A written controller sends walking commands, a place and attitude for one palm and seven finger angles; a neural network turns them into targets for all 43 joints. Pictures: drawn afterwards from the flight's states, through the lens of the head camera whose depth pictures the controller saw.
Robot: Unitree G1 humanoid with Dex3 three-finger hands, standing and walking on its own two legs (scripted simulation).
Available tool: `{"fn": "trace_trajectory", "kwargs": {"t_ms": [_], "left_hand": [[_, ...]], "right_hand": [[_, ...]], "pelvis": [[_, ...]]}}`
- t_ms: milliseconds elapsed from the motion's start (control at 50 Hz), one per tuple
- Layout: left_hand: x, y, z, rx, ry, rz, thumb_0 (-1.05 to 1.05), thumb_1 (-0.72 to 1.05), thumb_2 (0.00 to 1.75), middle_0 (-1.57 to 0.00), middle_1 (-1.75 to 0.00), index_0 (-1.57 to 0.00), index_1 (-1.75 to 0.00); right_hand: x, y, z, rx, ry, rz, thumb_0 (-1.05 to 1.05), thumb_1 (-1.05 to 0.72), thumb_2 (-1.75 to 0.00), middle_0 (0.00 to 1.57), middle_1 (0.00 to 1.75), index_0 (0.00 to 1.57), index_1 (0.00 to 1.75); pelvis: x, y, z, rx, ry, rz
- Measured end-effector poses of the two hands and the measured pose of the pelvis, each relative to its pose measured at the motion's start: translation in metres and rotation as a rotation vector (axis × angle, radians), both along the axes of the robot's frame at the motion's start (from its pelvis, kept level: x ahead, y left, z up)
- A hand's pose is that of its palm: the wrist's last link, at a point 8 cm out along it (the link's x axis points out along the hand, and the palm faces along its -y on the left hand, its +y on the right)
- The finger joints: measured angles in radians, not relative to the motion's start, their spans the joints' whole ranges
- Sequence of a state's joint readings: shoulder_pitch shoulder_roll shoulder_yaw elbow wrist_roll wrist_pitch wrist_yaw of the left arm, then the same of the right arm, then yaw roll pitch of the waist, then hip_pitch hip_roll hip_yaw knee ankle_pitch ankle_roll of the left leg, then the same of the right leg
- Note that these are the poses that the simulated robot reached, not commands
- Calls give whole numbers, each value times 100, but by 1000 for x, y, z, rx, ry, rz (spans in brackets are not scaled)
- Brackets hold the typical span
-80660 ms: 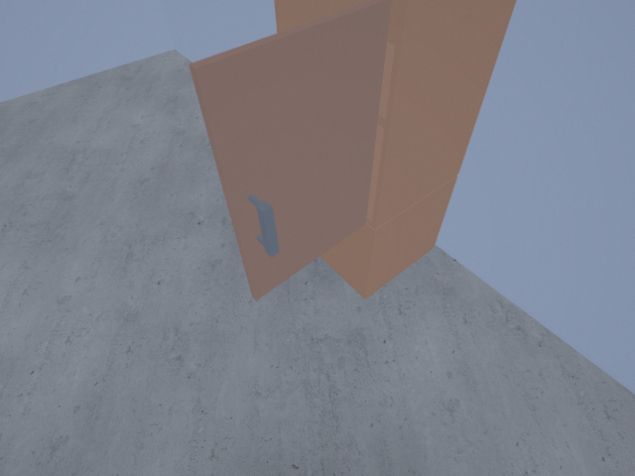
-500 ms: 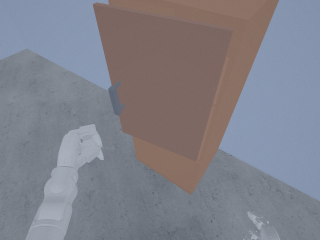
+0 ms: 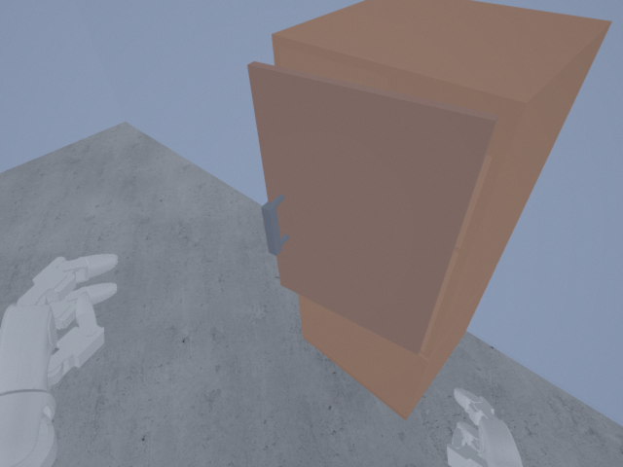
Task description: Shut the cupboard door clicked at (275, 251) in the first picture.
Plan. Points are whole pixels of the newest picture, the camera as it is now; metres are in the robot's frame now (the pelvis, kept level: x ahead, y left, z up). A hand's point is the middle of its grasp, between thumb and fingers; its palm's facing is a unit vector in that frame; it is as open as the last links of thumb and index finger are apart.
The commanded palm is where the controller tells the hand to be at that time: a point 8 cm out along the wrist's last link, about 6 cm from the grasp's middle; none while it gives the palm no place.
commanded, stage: draw the hand back to the body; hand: left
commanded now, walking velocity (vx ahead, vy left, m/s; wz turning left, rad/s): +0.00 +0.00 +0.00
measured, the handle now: (277, 224) +0.61 +0.16 -0.08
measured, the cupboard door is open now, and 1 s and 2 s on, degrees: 9 9 9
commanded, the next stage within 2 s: step back with the hand held close in 0.46 s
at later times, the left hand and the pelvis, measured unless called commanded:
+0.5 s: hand (82, 339) +0.18 +0.24 +0.17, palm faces +0.44 -0.80 -0.41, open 7.4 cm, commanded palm +0.14 +0.28 +0.18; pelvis +0.00 -0.02 +0.00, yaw +0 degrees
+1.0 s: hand (56, 343) +0.18 +0.26 +0.17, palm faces +0.36 -0.77 -0.53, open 7.4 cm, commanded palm +0.12 +0.30 +0.18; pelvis -0.03 +0.00 +0.00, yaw -2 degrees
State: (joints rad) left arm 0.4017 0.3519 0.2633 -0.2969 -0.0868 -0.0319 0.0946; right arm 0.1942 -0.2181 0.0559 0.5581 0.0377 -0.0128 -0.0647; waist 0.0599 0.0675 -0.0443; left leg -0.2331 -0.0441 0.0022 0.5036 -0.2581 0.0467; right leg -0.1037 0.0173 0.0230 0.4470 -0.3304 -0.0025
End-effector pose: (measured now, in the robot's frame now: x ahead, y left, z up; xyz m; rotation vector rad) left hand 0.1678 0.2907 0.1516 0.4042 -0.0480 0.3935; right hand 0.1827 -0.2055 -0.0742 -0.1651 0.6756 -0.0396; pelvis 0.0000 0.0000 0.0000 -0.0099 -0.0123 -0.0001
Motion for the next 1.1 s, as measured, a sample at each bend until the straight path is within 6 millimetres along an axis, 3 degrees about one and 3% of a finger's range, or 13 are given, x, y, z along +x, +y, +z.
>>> {"fn": "trace_trajectory", "kwargs": {"t_ms": [160,340,500,780,900,1000,1100], "left_hand": [[-31,13,37,129,-64,75,1,90,90,-34,-44,-34,-45],[-29,-1,9,29,-11,88,1,90,90,-23,-33,-23,-33],[-26,-14,31,91,-91,27,1,89,90,-21,-31,-21,-31],[-20,-6,22,132,-30,16,1,89,90,-21,-30,-21,-30],[-19,-2,31,183,-31,-43,1,89,90,-21,-30,-21,-30],[-28,10,37,214,-50,-59,1,89,90,-21,-30,-21,-30],[-49,20,30,194,-58,-54,1,89,90,-21,-30,-21,-30]], "right_hand": [[-6,-14,-6,-4,13,-16,2,-90,-90,20,30,21,30],[-14,-28,-9,-28,24,-30,2,-90,-90,20,30,21,30],[-12,-35,-2,-24,-27,-50,2,-90,-90,20,30,21,30],[-24,-48,-13,-52,70,-95,2,-90,-90,20,30,21,30],[-37,-48,-10,-67,95,-148,2,-90,-90,20,30,20,30],[-52,-40,-5,-63,87,-172,2,-90,-90,20,30,20,30],[-71,-32,0,-73,70,-169,2,-90,-90,20,30,21,30]], "pelvis": [[1,-3,1,4,-4,3],[-5,-12,1,10,-11,9],[-3,-19,1,9,-23,-1],[-8,-14,1,-4,25,-3],[-17,-4,1,0,34,-19],[-30,3,0,-3,35,-30],[-49,11,-2,-9,31,-30]]}}
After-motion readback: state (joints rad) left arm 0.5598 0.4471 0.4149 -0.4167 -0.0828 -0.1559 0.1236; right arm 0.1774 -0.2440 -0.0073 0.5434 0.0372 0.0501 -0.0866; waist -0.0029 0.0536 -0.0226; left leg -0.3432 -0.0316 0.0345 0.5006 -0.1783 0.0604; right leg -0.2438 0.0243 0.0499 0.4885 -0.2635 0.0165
